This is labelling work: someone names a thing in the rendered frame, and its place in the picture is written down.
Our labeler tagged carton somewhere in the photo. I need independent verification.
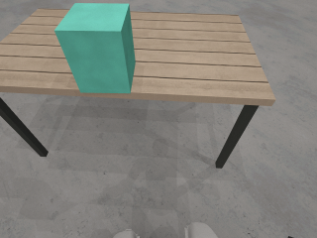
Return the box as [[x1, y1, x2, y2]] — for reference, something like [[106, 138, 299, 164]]
[[54, 3, 136, 93]]

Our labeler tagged table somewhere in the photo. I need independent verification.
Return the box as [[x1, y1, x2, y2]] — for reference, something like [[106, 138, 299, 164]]
[[0, 8, 276, 169]]

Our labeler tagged robot right thigh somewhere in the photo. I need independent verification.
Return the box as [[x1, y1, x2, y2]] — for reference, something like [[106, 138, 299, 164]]
[[183, 222, 218, 238]]

